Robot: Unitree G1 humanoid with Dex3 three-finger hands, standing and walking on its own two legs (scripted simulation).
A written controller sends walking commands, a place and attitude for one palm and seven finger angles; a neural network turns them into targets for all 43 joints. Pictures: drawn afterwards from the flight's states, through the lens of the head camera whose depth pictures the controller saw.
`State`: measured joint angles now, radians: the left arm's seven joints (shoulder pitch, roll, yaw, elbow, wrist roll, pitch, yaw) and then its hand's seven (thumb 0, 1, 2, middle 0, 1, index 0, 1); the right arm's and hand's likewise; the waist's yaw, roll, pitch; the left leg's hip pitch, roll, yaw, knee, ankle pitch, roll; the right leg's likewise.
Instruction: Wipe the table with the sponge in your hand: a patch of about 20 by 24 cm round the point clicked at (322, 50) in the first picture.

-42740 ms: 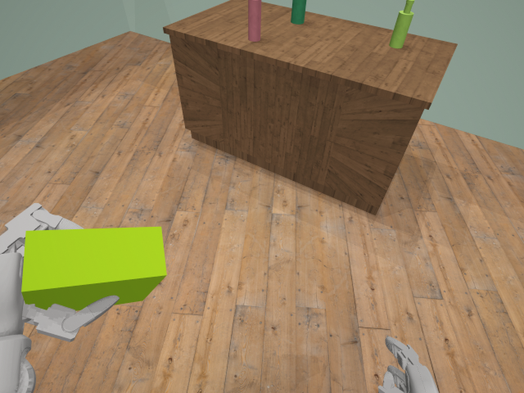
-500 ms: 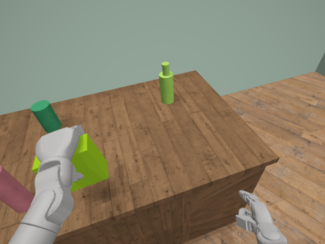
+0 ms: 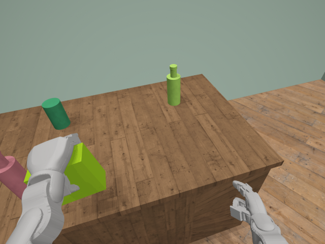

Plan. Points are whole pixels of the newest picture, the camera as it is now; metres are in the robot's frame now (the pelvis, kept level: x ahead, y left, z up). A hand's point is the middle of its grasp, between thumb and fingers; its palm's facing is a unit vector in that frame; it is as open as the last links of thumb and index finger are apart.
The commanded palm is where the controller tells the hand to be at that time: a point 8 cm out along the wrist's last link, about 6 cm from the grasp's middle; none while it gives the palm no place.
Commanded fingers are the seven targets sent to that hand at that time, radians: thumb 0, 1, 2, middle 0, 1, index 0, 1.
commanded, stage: bring the sponge back beside the body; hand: left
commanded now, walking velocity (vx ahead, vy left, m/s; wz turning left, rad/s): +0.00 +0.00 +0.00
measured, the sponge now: (74, 180) +0.22 +0.28 +0.05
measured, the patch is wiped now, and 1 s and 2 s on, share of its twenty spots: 1.00 1.00 1.00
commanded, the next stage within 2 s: step back with the hand held close in 0.76 s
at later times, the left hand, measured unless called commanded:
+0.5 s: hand (54, 187) +0.17 +0.28 +0.10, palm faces +0.10 -0.19 -0.98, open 10.1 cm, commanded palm +0.14 +0.27 +0.18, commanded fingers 0.00 0.10 1.30 -1.20 -1.60 -1.20 -1.60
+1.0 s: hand (69, 180) +0.19 +0.25 +0.12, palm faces +0.29 -0.76 -0.58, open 10.1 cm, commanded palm +0.13 +0.27 +0.17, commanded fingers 0.00 0.10 1.30 -1.20 -1.60 -1.20 -1.60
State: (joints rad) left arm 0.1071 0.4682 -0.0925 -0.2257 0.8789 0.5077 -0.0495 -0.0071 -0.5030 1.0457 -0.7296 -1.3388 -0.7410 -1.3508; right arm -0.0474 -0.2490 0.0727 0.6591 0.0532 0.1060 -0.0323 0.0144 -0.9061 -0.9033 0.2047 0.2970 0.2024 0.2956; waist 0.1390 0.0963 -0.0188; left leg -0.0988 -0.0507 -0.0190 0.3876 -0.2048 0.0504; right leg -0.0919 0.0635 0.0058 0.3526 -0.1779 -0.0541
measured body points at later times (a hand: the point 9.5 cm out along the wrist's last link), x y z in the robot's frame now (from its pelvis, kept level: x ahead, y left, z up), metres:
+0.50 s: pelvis -0.01 +0.00 +0.00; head -0.05 -0.04 +0.44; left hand +0.16 +0.28 +0.16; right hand +0.26 -0.19 -0.06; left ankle +0.01 +0.09 -0.75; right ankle +0.01 -0.09 -0.75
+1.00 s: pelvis -0.02 -0.01 -0.01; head -0.04 -0.03 +0.44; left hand +0.17 +0.28 +0.15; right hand +0.23 -0.20 -0.05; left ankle +0.01 +0.09 -0.74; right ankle +0.01 -0.09 -0.75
